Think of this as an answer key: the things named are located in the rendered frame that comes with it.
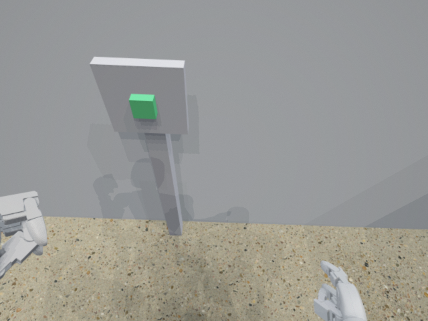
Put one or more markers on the robot right hand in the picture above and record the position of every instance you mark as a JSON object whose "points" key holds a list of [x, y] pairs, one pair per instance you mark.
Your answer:
{"points": [[344, 301]]}

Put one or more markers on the panel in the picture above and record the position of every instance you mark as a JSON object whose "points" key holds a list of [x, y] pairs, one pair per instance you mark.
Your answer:
{"points": [[117, 79]]}

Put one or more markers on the button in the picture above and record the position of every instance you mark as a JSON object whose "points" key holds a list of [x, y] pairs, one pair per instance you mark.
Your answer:
{"points": [[143, 106]]}

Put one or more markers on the robot left hand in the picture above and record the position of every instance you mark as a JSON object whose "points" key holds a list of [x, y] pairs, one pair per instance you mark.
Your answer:
{"points": [[21, 219]]}

